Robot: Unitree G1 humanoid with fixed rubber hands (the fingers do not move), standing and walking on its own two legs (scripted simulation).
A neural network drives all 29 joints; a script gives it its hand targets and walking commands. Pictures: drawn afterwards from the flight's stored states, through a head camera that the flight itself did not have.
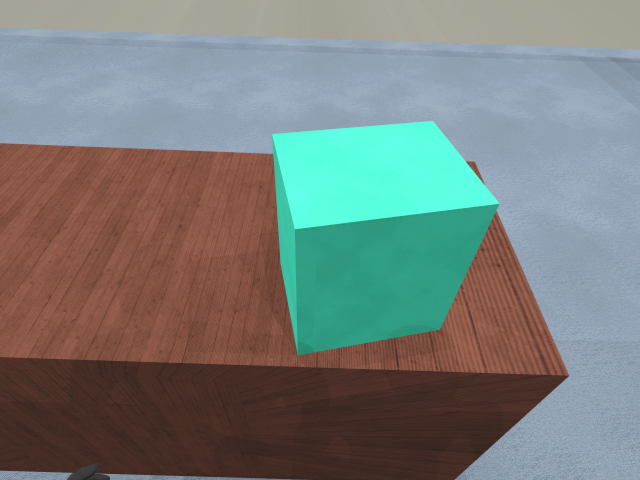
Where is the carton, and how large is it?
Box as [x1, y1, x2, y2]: [272, 121, 498, 354]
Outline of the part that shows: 432,121 272,134 280,261 298,354 439,329 494,214 498,202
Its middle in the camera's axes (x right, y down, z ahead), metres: +0.06 +0.00 +0.58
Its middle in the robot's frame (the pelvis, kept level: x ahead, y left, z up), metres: +0.46 -0.05 +0.06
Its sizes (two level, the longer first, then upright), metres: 0.236 0.189 0.270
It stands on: a pedestal, 0.67 m high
